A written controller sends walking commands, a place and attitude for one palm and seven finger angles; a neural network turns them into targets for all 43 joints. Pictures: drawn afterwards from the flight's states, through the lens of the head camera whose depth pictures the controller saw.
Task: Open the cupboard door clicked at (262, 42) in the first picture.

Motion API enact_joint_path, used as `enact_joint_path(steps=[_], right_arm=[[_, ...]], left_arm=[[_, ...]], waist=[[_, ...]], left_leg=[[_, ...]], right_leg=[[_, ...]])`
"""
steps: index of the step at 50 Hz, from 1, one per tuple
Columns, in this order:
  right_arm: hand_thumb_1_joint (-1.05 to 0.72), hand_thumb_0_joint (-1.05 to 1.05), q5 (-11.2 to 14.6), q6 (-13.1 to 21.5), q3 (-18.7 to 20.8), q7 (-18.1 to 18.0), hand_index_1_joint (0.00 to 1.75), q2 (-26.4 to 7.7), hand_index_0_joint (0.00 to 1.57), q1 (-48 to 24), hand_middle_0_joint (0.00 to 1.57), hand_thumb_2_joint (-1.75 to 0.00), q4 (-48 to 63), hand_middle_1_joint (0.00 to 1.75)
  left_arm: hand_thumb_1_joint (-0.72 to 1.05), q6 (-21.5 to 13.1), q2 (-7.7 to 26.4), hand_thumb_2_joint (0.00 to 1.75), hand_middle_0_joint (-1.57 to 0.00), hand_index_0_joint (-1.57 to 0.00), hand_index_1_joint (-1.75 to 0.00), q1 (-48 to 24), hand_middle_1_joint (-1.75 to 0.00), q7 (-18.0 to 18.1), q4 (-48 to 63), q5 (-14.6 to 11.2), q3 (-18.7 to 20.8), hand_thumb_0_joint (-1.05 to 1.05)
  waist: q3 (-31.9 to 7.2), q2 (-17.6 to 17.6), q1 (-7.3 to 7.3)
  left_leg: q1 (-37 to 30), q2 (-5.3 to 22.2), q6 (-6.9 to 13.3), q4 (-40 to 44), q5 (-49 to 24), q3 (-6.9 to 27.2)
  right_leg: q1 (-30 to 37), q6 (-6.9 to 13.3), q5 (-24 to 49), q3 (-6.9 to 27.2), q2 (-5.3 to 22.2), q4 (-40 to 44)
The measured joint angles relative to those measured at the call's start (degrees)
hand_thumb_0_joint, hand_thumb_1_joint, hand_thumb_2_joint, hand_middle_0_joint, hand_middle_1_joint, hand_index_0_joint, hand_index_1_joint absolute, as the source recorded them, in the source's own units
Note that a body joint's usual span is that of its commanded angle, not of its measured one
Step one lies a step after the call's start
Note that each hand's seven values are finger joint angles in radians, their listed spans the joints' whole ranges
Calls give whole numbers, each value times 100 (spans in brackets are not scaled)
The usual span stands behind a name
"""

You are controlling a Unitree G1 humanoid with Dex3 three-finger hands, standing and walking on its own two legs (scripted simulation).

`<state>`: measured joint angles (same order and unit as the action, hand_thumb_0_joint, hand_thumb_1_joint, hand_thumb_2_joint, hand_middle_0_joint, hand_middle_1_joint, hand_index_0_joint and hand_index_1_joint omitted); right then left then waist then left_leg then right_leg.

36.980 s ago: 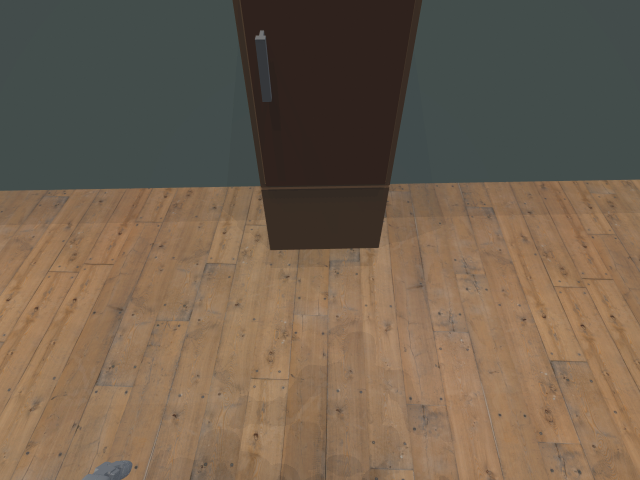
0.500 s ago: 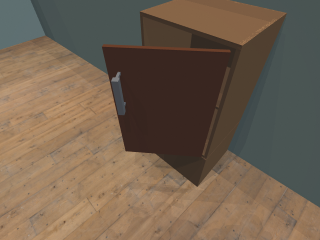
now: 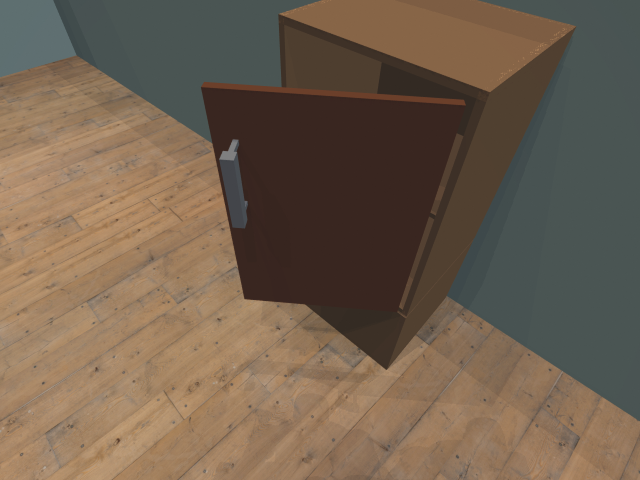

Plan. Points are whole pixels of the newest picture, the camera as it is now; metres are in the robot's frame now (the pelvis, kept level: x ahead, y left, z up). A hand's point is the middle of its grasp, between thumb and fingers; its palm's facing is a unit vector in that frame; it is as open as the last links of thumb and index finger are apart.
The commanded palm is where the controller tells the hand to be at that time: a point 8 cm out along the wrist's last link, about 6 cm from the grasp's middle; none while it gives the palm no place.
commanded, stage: look again from close up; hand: left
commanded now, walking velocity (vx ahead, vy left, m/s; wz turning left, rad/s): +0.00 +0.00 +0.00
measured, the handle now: (237, 184) +0.59 +0.18 +0.02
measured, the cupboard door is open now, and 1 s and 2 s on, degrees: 38 38 38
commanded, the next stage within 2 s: shuffle to correct the standing spot in 0.06 s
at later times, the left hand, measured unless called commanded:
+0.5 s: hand out of the picture +0.01 +0.18 -0.19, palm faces +0.00 -0.99 -0.15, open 7.3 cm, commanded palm none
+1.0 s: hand out of the picture +0.07 +0.20 -0.17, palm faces -0.02 -0.96 -0.26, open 7.3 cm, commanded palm none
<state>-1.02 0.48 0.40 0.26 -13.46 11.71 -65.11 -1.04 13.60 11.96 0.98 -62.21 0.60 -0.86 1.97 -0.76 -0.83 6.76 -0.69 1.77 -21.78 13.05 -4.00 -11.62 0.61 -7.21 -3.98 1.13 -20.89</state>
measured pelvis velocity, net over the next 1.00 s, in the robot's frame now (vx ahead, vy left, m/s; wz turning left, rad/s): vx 0.00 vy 0.00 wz -0.02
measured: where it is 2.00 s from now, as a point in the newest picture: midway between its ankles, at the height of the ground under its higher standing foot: outside the picture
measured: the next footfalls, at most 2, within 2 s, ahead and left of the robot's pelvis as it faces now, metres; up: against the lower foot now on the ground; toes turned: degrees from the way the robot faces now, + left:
none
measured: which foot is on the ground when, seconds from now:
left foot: down 0.00-1.00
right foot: down 0.00-1.00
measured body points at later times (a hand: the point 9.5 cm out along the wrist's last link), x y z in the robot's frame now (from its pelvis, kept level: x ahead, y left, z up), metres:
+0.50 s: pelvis +0.04 +0.02 +0.00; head +0.05 +0.03 +0.44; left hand +0.01 +0.23 -0.17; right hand +0.03 -0.21 -0.16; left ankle -0.01 +0.10 -0.74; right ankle +0.05 -0.11 -0.74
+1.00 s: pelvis +0.00 +0.00 -0.02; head +0.00 -0.01 +0.43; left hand +0.07 +0.25 -0.15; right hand +0.04 -0.25 -0.17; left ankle -0.01 +0.09 -0.74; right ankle +0.05 -0.11 -0.74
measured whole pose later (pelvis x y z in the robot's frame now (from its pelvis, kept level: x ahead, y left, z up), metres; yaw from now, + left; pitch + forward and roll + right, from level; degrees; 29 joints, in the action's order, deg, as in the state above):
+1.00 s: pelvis +0.00 +0.00 -0.02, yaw -1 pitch -2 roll +0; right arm -1.6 -0.6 2.7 -1.0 -12.0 15.5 -56.0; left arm 0.2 12.1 16.1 1.2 -53.5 1.1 0.7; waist 0.6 0.9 -1.6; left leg 11.7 0.0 1.8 -33.1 19.5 -5.0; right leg -17.6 1.1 -13.9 -2.9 1.1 -33.3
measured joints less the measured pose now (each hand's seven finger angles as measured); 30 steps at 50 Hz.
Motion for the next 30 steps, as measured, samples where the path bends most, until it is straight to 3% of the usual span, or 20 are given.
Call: enact_joint_path(steps=[13, 20, 30], right_arm=[[-91, 1, -7, -14, -8, -37, 30, 62, 20, -63, 20, -90, -8, 30], [-91, 1, -11, -38, -22, -37, 30, 310, 20, 313, 20, -90, -19, 30], [-91, 1, 79, 21, -3, -245, 30, 730, 20, 396, 20, -90, -123, 30]], left_arm=[[91, 39, -43, 90, -20, -20, -30, 207, -30, 54, -65, 14, 4, 0], [91, 97, -294, 90, -20, -20, -30, 668, -30, 11, -88, 59, 23, 0], [91, 89, -677, 90, -20, -20, -30, 715, -30, 140, -120, -20, -5, 0]], waist=[[-58, -36, 77], [-155, -57, 127], [144, -48, 53]], left_leg=[[-82, -52, 59, 13, 83, -14], [-111, -48, 108, -294, 453, -103], [-230, -48, 110, -219, 499, -120]], right_leg=[[66, -80, -86, 22, 49, -18], [-20, -113, -493, 123, 54, -485], [73, -148, -528, 143, 47, -448]])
